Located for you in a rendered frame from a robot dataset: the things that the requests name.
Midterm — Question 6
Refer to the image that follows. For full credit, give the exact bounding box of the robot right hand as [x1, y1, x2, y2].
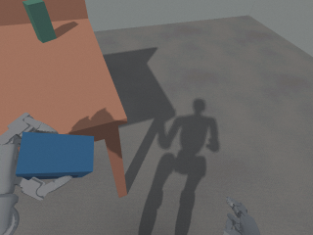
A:
[223, 197, 261, 235]

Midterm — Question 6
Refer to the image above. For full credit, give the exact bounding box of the left robot forearm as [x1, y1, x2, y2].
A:
[0, 194, 20, 235]

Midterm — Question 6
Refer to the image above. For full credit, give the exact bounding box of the table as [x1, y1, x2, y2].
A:
[0, 0, 128, 198]

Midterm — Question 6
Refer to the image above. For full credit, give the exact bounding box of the sponge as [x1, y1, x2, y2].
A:
[16, 131, 94, 180]

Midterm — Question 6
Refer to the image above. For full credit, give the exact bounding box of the robot left hand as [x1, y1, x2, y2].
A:
[0, 113, 72, 201]

